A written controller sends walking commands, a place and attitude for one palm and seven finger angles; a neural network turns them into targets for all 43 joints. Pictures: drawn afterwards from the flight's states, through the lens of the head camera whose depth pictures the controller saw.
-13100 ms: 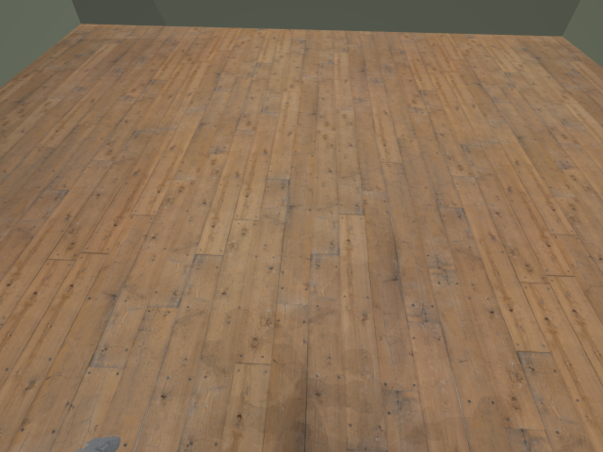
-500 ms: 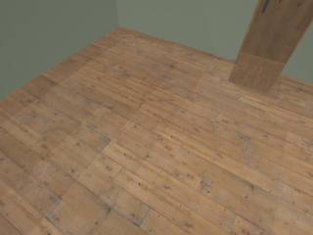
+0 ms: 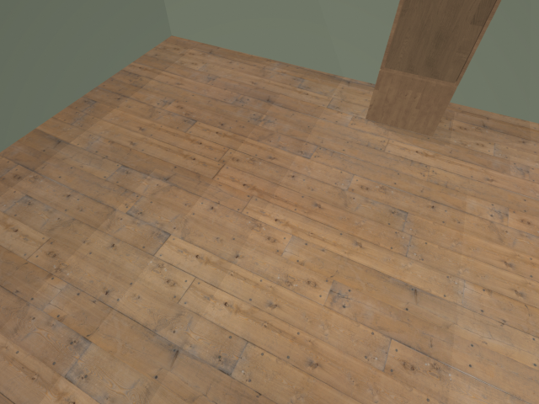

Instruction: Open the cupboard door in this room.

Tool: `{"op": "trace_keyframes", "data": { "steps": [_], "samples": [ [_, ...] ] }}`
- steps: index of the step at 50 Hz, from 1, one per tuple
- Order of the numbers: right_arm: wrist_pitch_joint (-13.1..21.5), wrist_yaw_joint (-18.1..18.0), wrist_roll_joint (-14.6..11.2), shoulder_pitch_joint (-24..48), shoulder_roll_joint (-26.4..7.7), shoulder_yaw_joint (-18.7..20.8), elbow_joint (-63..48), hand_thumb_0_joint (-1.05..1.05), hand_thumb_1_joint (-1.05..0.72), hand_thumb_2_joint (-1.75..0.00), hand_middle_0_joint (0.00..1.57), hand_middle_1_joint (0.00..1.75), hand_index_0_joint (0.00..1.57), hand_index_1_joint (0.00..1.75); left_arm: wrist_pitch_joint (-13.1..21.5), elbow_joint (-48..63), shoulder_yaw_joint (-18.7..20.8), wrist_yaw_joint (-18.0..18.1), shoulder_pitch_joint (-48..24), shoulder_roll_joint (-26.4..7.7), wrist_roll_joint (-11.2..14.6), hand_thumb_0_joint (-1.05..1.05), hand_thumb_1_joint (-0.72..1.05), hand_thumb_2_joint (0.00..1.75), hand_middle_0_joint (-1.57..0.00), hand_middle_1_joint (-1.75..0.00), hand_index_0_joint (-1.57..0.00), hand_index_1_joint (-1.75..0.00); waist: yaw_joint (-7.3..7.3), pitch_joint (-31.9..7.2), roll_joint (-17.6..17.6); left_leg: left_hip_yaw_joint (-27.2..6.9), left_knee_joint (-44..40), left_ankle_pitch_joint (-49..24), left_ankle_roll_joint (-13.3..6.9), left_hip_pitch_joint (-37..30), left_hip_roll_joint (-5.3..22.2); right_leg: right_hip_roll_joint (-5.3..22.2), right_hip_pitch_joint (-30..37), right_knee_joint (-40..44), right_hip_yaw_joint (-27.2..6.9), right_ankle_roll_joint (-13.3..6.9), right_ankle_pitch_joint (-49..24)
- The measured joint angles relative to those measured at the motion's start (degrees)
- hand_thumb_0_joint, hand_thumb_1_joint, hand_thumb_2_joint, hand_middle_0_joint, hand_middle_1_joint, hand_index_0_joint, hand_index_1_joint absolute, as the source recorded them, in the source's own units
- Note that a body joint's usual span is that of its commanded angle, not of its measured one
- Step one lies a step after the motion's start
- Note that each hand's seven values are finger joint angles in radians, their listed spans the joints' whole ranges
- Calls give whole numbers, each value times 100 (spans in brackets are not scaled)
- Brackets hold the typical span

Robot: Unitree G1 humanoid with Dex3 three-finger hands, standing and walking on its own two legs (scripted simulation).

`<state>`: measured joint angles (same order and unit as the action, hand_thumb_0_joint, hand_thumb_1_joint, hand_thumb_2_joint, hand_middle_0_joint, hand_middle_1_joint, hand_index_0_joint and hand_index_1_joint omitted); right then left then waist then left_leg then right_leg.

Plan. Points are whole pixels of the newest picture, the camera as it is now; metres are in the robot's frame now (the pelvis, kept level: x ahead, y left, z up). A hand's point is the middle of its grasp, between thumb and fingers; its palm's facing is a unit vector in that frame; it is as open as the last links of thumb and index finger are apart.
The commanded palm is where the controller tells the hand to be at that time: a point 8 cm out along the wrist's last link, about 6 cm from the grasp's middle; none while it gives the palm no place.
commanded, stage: turn or walk to find it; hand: left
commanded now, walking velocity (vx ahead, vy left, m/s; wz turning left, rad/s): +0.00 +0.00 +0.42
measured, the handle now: out of the picture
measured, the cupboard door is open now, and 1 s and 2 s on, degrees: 0 0 0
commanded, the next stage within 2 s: stand and wait in 0.02 s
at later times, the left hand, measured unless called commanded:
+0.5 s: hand out of the picture -0.01 +0.26 -0.15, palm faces +0.03 -0.95 -0.31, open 7.4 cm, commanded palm none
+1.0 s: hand out of the picture +0.08 +0.22 -0.15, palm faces -0.05 -0.97 -0.25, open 7.4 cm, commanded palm none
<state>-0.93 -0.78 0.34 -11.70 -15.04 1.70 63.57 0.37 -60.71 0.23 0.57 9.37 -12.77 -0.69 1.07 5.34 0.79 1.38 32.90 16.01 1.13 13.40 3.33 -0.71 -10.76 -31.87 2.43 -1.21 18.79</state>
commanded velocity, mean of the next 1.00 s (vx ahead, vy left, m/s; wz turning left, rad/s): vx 0.00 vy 0.00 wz -0.02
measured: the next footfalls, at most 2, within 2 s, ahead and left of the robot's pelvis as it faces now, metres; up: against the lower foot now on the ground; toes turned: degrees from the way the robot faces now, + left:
none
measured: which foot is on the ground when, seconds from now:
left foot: down 0.00-1.00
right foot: down 0.00-1.00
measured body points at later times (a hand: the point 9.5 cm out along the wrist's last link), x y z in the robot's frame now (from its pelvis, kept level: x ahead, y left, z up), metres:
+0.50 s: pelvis -0.02 +0.02 +0.02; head -0.01 +0.02 +0.46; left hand -0.01 +0.31 -0.13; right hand +0.08 -0.26 -0.12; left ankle +0.00 +0.14 -0.73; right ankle -0.02 -0.11 -0.73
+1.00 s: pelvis -0.01 +0.01 +0.01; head +0.01 +0.02 +0.46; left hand +0.08 +0.27 -0.13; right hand +0.02 -0.25 -0.14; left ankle +0.01 +0.14 -0.73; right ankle -0.02 -0.11 -0.73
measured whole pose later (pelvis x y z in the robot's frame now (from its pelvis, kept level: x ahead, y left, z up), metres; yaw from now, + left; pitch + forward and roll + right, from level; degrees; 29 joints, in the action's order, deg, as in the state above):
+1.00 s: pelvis -0.01 +0.01 +0.01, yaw +0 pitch -2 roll +0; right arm 0.1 0.4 0.5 -10.7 -14.8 -0.4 65.2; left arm 0.7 -62.4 -1.0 0.2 6.4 -14.8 -0.5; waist 1.0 3.4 -0.4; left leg 2.4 22.9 11.4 0.3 9.7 1.2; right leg 1.2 -7.7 -22.9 1.7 0.6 13.4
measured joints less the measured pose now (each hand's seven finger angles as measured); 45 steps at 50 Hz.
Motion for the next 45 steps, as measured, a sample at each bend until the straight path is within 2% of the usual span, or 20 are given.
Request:
{"op": "trace_keyframes", "data": {
  "steps": [5,15,23,32,35,39,45],
  "samples": [
    [-2,28,34,-73,64,-53,58,0,-91,-90,20,30,20,30,-126,-63,36,60,-120,-117,18,0,91,90,-20,-30,-20,-30,-58,-156,-199,-98,-270,-90,-6,-32,-160,150,64,222,115,100,-134],
    [94,103,25,268,162,-159,-49,0,-91,-90,20,30,20,30,-43,-343,-29,-23,107,-248,2,0,91,90,-20,-30,-20,-30,-185,-257,-130,-117,-799,-480,-61,-189,-219,189,257,806,146,144,-541],
    [141,126,19,506,-140,-160,-83,0,-91,-90,20,30,21,30,-11,-481,-6,-69,202,-494,-21,0,91,90,-20,-30,-20,-30,-274,-254,-80,-66,-1095,-655,-104,-323,-255,217,368,1084,103,182,-724],
    [157,71,30,626,-568,-128,-73,0,-91,-90,20,30,20,30,-36,-477,28,-84,95,-756,-13,0,91,90,-20,-30,-20,-30,-308,-240,-95,57,-1232,-677,-121,-406,-241,205,397,1221,-19,203,-795],
    [129,8,39,636,-534,-115,-161,0,-91,-90,20,30,20,30,-131,-410,41,-45,86,-712,-2,0,91,90,-20,-30,-20,-30,-296,-239,-105,197,-1091,-561,-111,-362,-191,168,275,1048,-162,209,-725],
    [93,-19,42,553,-324,-122,-279,0,-91,-90,20,30,20,30,-213,-271,23,-46,74,-536,-7,0,91,90,-20,-30,-19,-30,-233,-198,-121,360,-842,-385,-105,-273,-127,117,77,712,-332,202,-567],
    [141,106,6,270,-48,-232,20,0,-91,-90,20,30,20,30,1,-275,-121,-111,-108,-260,-4,0,91,90,-20,-30,-20,-30,-69,-180,-100,266,-967,-419,-89,-391,-141,124,269,899,-236,174,-585]
  ]
}}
